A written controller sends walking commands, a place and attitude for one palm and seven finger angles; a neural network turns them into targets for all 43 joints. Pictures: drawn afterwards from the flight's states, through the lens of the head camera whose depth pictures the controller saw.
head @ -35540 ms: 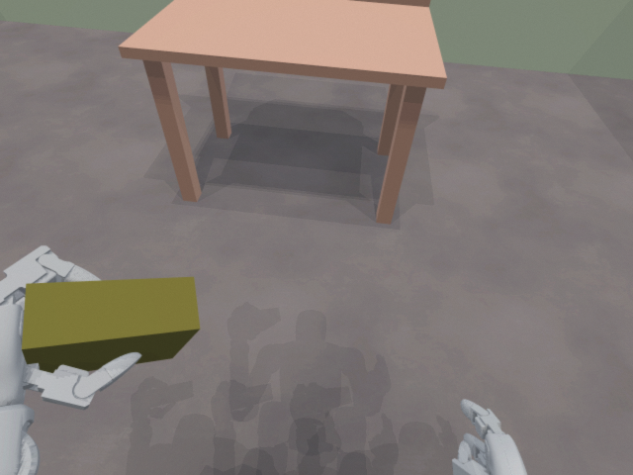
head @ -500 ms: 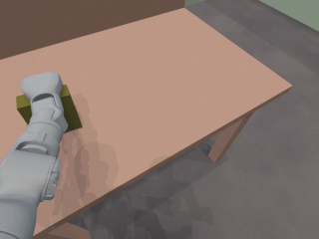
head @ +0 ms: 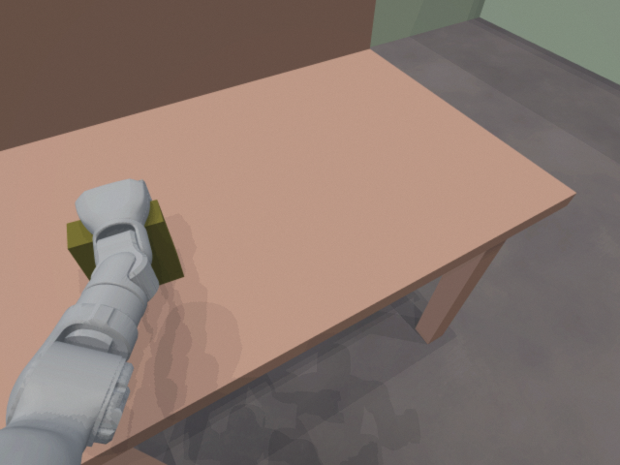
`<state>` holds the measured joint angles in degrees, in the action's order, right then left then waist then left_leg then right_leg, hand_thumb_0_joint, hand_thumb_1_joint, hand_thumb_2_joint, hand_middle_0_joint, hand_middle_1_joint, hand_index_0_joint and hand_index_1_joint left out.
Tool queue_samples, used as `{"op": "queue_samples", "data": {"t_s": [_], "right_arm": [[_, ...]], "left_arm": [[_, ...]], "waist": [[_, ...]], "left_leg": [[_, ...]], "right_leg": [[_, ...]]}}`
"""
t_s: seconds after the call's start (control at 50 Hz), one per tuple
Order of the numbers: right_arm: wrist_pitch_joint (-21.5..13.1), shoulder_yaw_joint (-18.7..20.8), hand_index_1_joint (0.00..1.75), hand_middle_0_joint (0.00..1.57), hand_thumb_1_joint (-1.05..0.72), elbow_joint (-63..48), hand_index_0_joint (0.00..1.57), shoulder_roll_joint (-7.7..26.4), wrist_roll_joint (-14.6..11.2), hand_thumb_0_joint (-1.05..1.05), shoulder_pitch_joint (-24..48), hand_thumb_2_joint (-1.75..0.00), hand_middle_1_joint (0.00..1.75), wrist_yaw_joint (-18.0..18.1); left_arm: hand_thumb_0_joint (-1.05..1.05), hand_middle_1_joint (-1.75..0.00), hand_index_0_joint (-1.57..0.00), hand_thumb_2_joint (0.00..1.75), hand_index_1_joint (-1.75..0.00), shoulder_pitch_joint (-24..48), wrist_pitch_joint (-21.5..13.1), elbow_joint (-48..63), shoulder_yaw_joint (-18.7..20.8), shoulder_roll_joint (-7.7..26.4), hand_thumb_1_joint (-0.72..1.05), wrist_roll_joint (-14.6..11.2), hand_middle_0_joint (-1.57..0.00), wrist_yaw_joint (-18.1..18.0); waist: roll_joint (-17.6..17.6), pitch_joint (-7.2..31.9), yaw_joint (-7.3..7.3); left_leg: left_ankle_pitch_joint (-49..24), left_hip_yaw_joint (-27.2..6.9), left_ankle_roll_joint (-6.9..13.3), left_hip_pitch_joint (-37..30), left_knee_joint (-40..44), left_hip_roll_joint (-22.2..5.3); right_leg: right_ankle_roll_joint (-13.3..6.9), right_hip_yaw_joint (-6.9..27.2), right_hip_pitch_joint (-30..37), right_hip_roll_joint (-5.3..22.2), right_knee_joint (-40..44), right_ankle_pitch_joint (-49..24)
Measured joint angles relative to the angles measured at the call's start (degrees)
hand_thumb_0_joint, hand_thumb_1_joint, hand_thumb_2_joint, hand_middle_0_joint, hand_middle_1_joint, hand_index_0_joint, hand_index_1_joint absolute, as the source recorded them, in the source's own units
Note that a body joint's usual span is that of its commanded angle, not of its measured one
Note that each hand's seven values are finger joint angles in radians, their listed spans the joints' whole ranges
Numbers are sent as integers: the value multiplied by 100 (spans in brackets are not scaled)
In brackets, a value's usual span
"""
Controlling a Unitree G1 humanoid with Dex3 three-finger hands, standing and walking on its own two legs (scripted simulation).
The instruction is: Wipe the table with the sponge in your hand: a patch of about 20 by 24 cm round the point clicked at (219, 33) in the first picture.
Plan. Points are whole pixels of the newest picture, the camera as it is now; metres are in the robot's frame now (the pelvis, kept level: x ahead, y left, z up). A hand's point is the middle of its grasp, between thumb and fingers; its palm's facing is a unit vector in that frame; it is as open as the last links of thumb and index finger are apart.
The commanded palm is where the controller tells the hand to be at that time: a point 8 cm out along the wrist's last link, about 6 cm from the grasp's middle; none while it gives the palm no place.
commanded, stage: wipe back along the middle lane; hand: left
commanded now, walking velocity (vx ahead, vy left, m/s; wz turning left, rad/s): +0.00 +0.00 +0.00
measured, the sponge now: (135, 261) +0.41 +0.28 -0.01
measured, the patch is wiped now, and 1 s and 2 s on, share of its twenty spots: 0.50 0.70 0.70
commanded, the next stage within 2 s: slide across to the third lane in 1.16 s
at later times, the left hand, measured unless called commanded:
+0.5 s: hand (137, 251) +0.39 +0.25 +0.05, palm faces -0.06 -0.02 -1.00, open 9.7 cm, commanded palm +0.36 +0.22 +0.10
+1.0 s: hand (152, 280) +0.34 +0.22 +0.05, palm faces -0.02 -0.05 -1.00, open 9.7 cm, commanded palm +0.30 +0.19 +0.09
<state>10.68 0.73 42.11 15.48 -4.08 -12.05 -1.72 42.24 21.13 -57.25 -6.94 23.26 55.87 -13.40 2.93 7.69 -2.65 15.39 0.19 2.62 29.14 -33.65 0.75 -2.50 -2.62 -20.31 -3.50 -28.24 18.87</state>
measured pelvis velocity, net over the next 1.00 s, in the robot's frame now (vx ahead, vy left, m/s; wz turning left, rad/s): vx -0.01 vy -0.01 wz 0.02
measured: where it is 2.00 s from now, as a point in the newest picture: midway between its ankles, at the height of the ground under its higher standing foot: outside the picture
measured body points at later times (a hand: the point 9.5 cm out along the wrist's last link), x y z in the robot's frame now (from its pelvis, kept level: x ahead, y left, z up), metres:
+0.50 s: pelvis -0.01 +0.01 +0.00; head +0.01 +0.00 +0.45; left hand +0.39 +0.25 +0.10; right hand +0.12 -0.23 -0.13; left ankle +0.01 +0.09 -0.73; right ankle -0.06 -0.09 -0.73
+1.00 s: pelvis -0.01 -0.01 +0.00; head -0.01 -0.04 +0.45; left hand +0.34 +0.22 +0.10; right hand +0.19 -0.24 -0.10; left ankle +0.01 +0.09 -0.73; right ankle -0.06 -0.09 -0.73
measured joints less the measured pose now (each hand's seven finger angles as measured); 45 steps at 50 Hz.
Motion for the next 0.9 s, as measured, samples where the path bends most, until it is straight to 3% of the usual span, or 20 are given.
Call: {"op": "queue_samples", "data": {"t_s": [0.2,0.44,0.66,0.9], "right_arm": [[85,-42,30,19,-91,-107,20,-75,-39,1,234,-90,30,37],[110,-99,30,20,-90,-96,20,-169,-49,1,291,-90,30,53],[187,-90,30,19,-91,-79,20,-124,-75,1,235,-90,30,-14],[236,-110,30,19,-91,-342,20,-21,-139,1,617,-90,30,-21]], "left_arm": [[-1,-144,-74,108,-146,-262,274,393,-284,-335,-46,-128,-75,-70],[-1,-144,-74,108,-146,-229,547,464,-563,-575,-46,-129,-75,-84],[-1,-144,-74,108,-146,-853,767,1132,-661,-742,-46,-237,-74,-107],[-1,-145,-73,108,-147,-1531,1115,2089,-939,-820,-46,-179,-73,61]], "waist": [[32,3,139],[54,-70,207],[97,19,314],[95,-49,419]], "left_leg": [[-67,-3,47,-135,62,71],[-141,-33,60,-204,110,124],[-87,-15,31,-452,163,102],[-91,-49,-36,-741,243,86]], "right_leg": [[50,-13,121,70,5,-25],[58,-53,170,120,-24,-38],[27,-22,414,97,45,-6],[-44,-46,686,73,79,23]]}}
